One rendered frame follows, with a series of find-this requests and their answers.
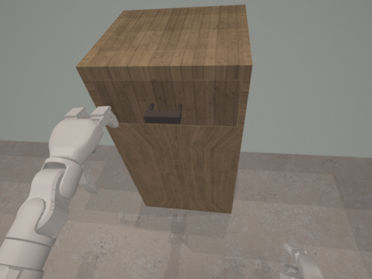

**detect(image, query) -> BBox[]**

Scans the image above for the right robot hand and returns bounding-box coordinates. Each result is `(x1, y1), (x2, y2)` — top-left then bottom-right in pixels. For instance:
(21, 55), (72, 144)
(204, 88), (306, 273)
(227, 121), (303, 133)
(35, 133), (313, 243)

(280, 242), (324, 279)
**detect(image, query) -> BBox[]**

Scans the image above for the drawer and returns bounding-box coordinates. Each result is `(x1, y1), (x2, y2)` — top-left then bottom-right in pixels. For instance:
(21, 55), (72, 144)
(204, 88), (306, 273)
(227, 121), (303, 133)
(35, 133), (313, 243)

(90, 80), (241, 126)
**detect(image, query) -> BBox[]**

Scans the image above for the left robot hand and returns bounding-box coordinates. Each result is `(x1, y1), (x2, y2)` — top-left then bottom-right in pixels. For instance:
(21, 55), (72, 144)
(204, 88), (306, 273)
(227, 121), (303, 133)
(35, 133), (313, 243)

(49, 106), (119, 194)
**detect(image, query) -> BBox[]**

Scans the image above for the cabinet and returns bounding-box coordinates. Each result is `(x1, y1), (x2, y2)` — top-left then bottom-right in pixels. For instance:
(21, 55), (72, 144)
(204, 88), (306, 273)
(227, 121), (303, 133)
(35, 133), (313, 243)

(76, 5), (253, 213)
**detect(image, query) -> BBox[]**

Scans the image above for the robot left forearm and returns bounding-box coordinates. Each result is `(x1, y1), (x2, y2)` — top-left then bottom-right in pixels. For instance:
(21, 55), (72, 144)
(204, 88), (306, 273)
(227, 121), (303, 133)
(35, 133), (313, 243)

(0, 156), (83, 279)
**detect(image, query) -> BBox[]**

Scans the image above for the handle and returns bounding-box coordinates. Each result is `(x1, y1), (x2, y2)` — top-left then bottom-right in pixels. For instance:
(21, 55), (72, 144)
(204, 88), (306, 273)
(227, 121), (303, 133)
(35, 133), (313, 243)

(144, 103), (182, 124)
